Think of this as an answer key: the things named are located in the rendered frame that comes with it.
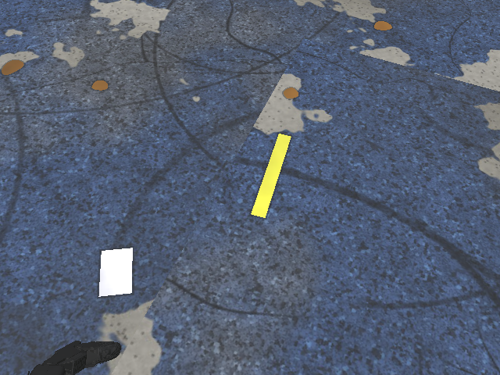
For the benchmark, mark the left robot hand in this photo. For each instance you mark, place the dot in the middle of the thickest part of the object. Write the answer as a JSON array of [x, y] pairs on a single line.
[[75, 356]]

